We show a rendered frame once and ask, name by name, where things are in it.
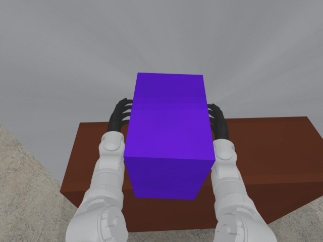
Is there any left robot forearm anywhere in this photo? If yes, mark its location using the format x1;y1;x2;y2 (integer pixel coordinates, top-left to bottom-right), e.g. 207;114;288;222
73;131;125;217

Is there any left robot upper arm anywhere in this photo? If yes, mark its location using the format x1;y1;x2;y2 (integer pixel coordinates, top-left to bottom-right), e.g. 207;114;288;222
66;204;128;242

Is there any carton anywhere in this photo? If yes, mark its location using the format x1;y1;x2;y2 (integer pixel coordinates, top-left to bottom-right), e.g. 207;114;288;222
123;73;216;200

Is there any right robot upper arm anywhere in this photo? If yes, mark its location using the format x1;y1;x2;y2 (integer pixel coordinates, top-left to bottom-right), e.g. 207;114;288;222
213;212;277;242

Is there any right robot forearm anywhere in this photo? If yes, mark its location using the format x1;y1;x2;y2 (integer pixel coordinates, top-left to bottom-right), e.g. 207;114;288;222
211;139;267;226

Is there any right robot hand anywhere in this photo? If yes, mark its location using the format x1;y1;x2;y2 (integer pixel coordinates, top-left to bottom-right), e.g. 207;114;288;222
207;104;229;140

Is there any pedestal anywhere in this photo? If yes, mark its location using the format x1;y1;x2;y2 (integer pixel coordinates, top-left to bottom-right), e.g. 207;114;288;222
60;116;323;232

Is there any left robot hand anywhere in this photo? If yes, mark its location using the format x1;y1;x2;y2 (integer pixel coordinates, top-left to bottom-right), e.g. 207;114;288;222
107;98;133;132

